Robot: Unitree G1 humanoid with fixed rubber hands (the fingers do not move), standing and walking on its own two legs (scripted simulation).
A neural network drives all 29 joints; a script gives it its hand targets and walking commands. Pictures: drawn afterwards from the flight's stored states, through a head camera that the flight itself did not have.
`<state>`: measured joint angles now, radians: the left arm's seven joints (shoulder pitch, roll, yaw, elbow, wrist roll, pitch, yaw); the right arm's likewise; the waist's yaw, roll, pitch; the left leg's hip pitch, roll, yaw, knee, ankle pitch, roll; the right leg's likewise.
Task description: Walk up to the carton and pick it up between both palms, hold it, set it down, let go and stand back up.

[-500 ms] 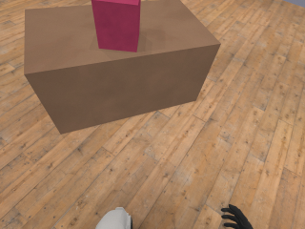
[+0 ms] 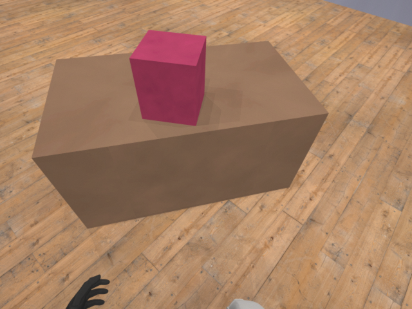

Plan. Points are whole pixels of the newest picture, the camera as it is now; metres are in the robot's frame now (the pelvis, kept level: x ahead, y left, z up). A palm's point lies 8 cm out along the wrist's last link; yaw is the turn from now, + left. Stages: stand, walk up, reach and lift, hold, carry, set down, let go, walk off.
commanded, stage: walk up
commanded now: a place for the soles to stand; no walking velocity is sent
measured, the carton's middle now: (172, 79) +0.88 +0.08 -0.06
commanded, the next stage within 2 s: none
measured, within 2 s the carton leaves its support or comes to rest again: neither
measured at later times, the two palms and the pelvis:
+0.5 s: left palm out of the picture +0.08 +0.24 -0.11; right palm (286, 205) +0.35 -0.22 -0.08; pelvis +0.17 -0.01 +0.01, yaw +11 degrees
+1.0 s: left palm (96, 210) +0.37 +0.25 -0.10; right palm (300, 190) +0.40 -0.28 -0.09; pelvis +0.33 -0.01 +0.01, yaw +13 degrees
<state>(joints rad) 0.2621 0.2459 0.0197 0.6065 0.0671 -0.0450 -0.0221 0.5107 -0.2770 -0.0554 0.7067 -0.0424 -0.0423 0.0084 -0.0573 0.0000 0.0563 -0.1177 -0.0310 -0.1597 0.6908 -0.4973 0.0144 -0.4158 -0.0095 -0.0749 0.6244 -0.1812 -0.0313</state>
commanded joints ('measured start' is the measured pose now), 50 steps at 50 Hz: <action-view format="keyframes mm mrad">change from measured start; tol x32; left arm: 1 243 286 111 -13 -1 -9 42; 50 253 221 63 24 -8 8 35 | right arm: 1 136 -94 -12 -103 -1 20 -15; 20 -285 -31 -10 -156 -8 23 20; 27 112 -220 -78 -104 -33 -14 -29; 50 2 -46 35 -129 30 8 -15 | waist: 1 103 -206 -76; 27 -60 282 -157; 50 107 -201 -193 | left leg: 1 -547 -9 67 567 -68 -22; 25 -23 14 180 -168 304 62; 29 150 439 -613 -406 -5 309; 33 -164 229 -100 -388 397 98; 45 -58 175 48 -229 762 165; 50 -320 71 112 214 217 16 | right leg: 1 492 -483 847 -412 -481 -195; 8 217 -225 132 -371 204 -42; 22 360 -305 53 -294 141 -121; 30 -234 -70 86 727 -303 19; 50 487 -261 296 -168 409 -88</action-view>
